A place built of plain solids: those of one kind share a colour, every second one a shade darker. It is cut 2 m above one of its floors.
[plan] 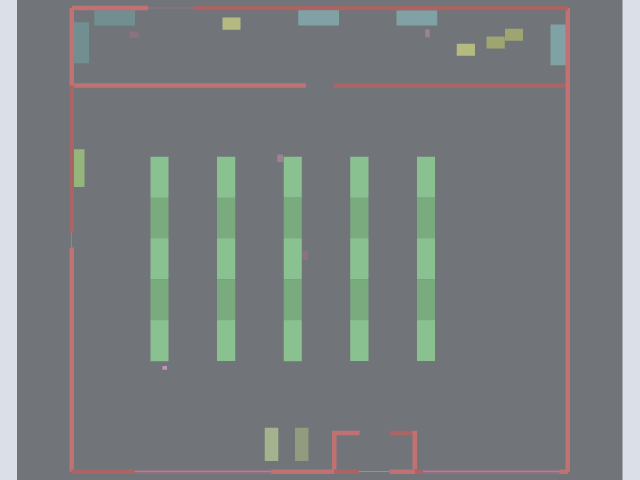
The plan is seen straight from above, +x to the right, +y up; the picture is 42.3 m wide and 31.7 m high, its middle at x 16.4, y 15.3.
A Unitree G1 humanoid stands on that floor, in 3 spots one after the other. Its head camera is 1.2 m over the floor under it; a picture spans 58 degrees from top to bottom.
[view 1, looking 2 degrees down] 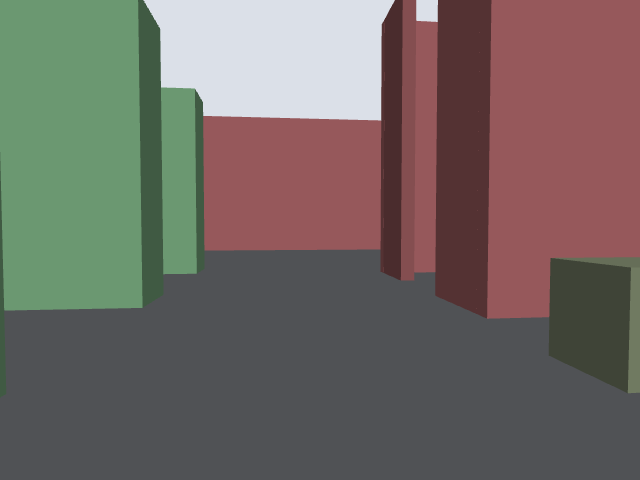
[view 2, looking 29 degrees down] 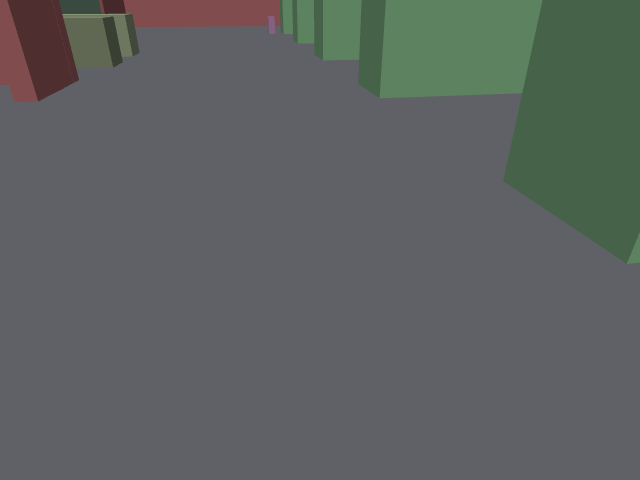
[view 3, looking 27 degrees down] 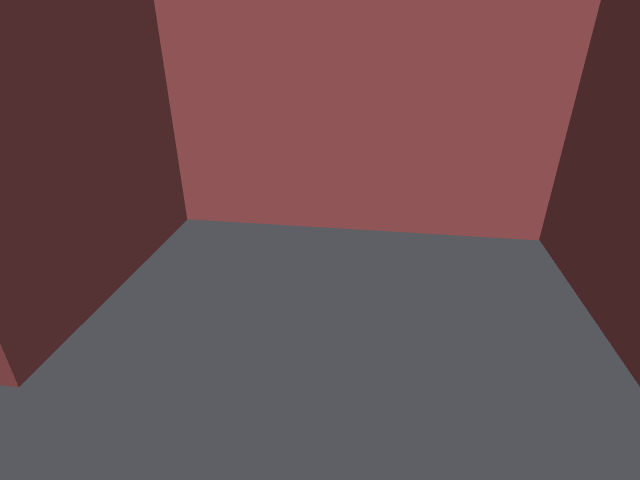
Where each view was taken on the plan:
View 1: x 11.94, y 5.40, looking -6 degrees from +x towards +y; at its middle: wall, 20.80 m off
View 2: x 25.60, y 5.40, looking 170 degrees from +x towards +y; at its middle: ground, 2.48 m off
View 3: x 20.00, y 1.15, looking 8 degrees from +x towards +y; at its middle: ground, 2.64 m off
